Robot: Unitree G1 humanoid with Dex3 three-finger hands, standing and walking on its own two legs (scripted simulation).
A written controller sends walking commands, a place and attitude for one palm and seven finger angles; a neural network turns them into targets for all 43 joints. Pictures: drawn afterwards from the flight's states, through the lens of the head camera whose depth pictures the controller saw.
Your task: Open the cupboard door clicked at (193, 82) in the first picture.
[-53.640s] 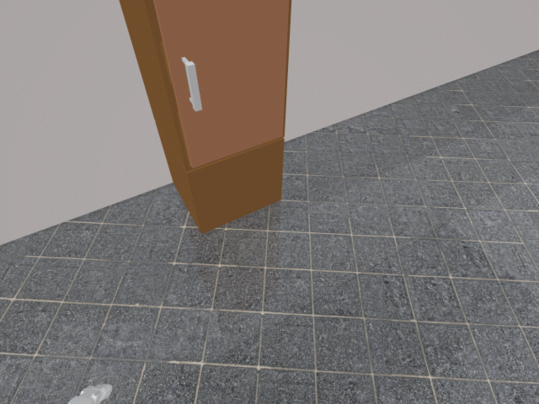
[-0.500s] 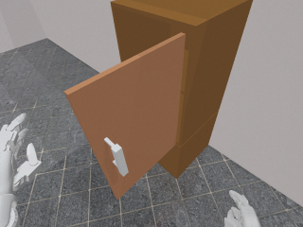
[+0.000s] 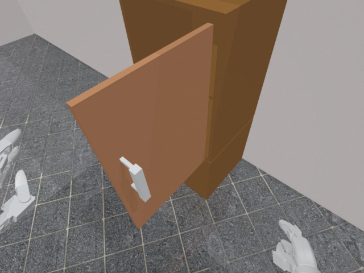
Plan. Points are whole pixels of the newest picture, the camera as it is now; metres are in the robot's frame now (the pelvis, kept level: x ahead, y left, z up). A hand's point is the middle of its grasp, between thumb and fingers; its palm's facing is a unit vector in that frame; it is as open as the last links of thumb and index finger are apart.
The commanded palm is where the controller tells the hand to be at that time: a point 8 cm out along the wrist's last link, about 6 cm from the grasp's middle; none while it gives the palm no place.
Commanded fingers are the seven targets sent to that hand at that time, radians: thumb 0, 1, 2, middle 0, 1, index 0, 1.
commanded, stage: step back with the hand held close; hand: left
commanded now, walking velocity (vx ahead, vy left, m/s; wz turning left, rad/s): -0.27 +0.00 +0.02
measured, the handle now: (135, 179) +0.33 +0.15 -0.01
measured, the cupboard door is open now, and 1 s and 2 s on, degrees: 91 91 91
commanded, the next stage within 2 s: stop stepping back and stand still in 0.66 s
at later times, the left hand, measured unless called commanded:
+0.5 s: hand out of the picture +0.07 +0.30 +0.16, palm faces +0.46 -0.71 -0.53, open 7.4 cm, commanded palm -0.01 +0.33 +0.17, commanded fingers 0.00 0.90 0.90 -0.20 -0.30 -0.20 -0.30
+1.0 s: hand out of the picture -0.05 +0.25 +0.16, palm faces +0.37 -0.78 -0.50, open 7.4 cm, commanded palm -0.11 +0.30 +0.17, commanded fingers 0.00 0.90 0.90 -0.20 -0.30 -0.20 -0.30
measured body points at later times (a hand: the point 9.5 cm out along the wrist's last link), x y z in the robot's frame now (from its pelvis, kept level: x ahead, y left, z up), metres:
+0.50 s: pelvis -0.12 +0.02 -0.01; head -0.08 +0.02 +0.43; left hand +0.04 +0.34 +0.19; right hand +0.08 -0.20 -0.10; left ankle +0.04 +0.13 -0.73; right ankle -0.11 -0.10 -0.74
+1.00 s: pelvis -0.24 +0.00 -0.01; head -0.22 +0.01 +0.44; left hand -0.07 +0.29 +0.19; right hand -0.07 -0.22 -0.09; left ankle -0.12 +0.12 -0.73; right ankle -0.32 -0.09 -0.74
